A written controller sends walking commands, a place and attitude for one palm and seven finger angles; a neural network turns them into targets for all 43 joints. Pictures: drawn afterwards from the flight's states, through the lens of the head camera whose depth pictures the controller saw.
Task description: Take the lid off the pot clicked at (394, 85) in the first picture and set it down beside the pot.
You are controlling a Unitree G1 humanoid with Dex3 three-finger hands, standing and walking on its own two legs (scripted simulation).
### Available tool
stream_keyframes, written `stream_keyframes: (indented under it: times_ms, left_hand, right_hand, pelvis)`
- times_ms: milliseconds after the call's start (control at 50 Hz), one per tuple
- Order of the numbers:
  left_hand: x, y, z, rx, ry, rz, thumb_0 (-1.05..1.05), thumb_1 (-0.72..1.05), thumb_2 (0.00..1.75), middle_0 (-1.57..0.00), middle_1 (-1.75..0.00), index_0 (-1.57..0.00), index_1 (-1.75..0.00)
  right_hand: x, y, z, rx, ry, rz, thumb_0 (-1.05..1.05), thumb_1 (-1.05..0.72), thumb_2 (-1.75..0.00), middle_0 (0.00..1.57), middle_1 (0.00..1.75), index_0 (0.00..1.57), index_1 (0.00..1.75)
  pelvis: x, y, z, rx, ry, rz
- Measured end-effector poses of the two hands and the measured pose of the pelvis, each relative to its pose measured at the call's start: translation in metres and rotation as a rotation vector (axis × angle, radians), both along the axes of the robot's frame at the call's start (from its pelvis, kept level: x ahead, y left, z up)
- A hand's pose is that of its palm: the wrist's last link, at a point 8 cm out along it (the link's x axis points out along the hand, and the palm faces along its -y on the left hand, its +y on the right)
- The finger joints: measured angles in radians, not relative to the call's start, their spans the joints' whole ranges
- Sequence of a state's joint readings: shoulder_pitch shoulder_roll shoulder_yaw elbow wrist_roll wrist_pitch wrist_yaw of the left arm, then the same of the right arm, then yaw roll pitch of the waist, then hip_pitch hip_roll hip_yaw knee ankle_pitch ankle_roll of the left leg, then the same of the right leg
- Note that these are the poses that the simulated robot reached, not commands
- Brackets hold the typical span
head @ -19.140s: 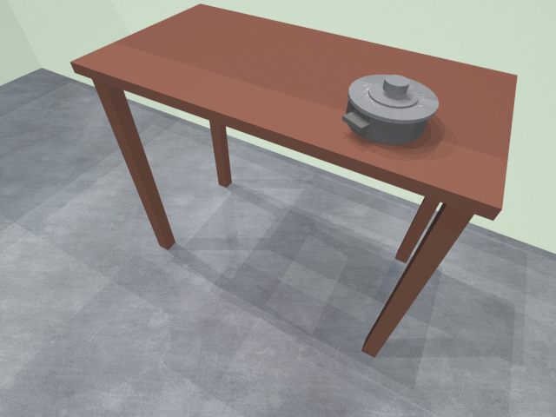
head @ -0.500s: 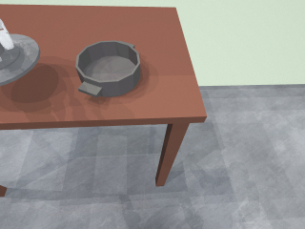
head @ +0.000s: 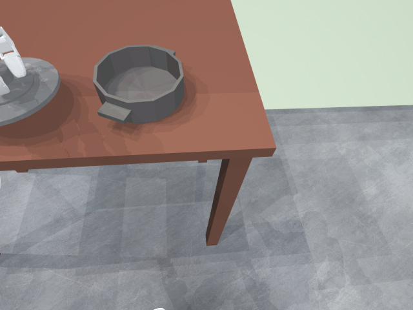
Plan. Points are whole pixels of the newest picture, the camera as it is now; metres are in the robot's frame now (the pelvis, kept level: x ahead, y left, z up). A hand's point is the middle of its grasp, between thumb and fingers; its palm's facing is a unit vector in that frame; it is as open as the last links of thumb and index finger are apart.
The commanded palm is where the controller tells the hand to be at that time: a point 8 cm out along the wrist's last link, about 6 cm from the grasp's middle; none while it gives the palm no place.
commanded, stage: lower the lid onto the table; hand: left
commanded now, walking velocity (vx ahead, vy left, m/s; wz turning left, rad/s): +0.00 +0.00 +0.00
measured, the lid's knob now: out of the picture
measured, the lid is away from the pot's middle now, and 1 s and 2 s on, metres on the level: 0.23 0.24 0.24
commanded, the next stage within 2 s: open the fingers wide in 0.44 s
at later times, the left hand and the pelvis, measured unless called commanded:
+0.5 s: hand (5, 79) +0.50 +0.31 +0.15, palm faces -0.45 -0.22 -0.87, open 6.9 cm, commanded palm +0.55 +0.31 +0.22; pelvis +0.01 +0.00 -0.01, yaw -1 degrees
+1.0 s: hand out of the picture +0.47 +0.32 +0.15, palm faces -0.40 -0.11 -0.91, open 7.1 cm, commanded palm +0.51 +0.32 +0.22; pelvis +0.00 +0.00 -0.01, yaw +0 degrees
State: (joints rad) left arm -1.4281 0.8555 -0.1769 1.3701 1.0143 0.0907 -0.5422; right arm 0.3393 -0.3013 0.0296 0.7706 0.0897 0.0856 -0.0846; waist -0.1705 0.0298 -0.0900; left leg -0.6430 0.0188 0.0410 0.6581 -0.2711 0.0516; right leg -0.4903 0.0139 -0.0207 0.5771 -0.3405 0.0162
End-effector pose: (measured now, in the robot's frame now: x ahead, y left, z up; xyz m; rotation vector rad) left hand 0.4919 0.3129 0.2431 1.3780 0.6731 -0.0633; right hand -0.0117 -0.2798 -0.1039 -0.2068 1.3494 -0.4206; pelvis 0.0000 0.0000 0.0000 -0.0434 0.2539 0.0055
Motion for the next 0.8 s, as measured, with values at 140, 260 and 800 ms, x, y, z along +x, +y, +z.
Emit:
stream_keyframes:
  times_ms: [140, 260, 800]
  left_hand:
    - [0.006, 0.003, -0.008, 0.001, 0.008, -0.002, 0.06, 0.23, 0.76, -0.56, -0.99, -0.76, -1.08]
    - [0.011, 0.003, -0.016, -0.008, 0.011, -0.004, 0.06, 0.23, 0.76, -0.55, -0.99, -0.76, -1.08]
    - [-0.001, -0.002, -0.036, 0.043, -0.06, -0.18, 0.04, 0.25, 0.75, -0.54, -0.99, -0.75, -1.09]
  right_hand:
    - [-0.011, -0.001, 0.001, -0.012, 0.036, -0.02, 0.01, -0.9, -0.9, 0.2, 0.3, 0.2, 0.3]
    - [-0.015, -0.001, 0.002, -0.015, 0.056, -0.032, 0.01, -0.9, -0.9, 0.2, 0.3, 0.2, 0.3]
    - [0.018, 0.002, -0.007, 0.024, 0.02, -0.03, 0.01, -0.9, -0.9, 0.2, 0.3, 0.2, 0.3]
  pelvis:
    - [0.003, -0.001, -0.001, -0.003, 0.015, -0.002]
    - [0.005, -0.001, -0.003, -0.006, 0.026, -0.005]
    - [0.006, -0.002, -0.006, -0.007, 0.016, -0.012]
